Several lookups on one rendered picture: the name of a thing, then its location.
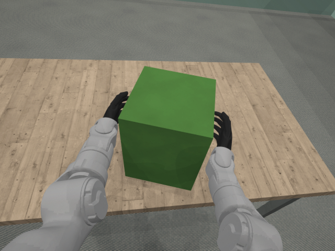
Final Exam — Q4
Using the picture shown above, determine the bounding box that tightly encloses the right robot hand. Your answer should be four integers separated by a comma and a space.
214, 111, 232, 150

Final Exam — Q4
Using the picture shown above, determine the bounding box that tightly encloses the robot left forearm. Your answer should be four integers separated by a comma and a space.
41, 118, 118, 221

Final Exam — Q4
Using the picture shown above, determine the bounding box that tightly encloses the left robot upper arm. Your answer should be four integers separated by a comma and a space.
1, 177, 108, 251

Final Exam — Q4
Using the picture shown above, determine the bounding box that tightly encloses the right robot upper arm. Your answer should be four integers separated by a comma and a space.
217, 211, 283, 251

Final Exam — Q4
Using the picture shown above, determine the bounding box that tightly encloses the table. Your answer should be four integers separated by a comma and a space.
0, 58, 335, 226

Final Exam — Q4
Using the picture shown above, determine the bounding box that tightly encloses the left robot hand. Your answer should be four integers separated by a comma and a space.
103, 92, 129, 124

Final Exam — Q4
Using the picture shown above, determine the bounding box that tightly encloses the robot right forearm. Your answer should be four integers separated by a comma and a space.
205, 146, 268, 227

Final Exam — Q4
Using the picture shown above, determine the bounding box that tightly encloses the carton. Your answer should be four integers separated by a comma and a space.
118, 66, 216, 191

